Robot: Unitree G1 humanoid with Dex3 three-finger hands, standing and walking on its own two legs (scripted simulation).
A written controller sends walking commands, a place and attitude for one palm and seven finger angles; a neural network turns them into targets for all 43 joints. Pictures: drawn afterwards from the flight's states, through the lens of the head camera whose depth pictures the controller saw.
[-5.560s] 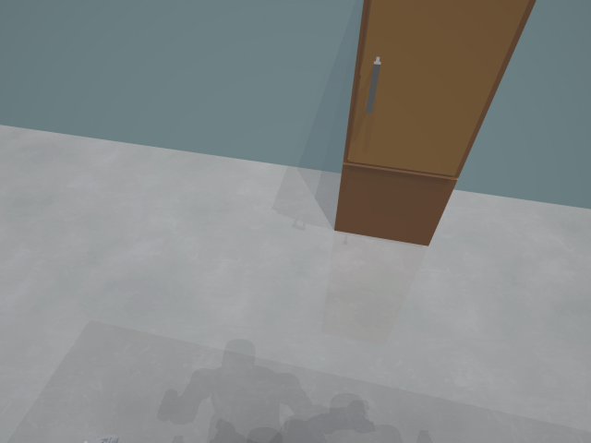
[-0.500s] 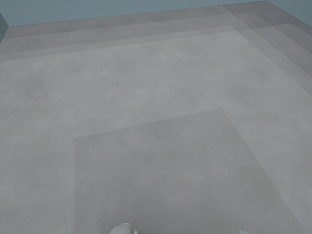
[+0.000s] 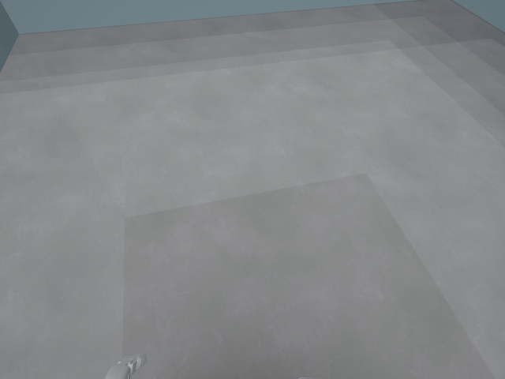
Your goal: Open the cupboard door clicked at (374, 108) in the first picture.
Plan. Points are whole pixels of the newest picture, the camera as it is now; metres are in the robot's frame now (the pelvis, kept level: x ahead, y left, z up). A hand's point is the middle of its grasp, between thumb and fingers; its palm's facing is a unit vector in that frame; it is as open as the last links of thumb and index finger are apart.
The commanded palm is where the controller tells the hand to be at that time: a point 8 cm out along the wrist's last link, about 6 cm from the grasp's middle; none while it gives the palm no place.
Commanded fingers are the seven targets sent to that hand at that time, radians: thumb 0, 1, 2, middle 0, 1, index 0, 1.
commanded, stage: turn to face it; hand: left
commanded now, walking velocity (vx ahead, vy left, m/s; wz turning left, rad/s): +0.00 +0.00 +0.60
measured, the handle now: out of the picture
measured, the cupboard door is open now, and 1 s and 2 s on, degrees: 0 0 0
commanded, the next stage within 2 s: none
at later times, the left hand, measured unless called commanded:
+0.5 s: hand out of the picture -0.04 +0.19 -0.17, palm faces +0.36 -0.89 -0.27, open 7.4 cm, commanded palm none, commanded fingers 0.00 0.90 0.90 -0.20 -0.30 -0.20 -0.30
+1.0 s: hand out of the picture -0.03 +0.21 -0.15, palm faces +0.58 -0.76 -0.29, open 7.4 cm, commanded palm none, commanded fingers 0.00 0.90 0.90 -0.20 -0.30 -0.20 -0.30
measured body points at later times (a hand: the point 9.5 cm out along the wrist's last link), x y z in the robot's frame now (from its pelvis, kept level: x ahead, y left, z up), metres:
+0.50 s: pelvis -0.01 -0.02 -0.01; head +0.03 -0.01 +0.44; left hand -0.06 +0.24 -0.15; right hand +0.20 -0.24 -0.14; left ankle -0.05 +0.11 -0.71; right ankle +0.01 -0.13 -0.74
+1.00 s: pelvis -0.01 -0.03 -0.01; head +0.04 -0.03 +0.43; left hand -0.06 +0.24 -0.13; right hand +0.20 -0.19 -0.17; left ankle -0.05 +0.10 -0.74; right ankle +0.06 -0.13 -0.75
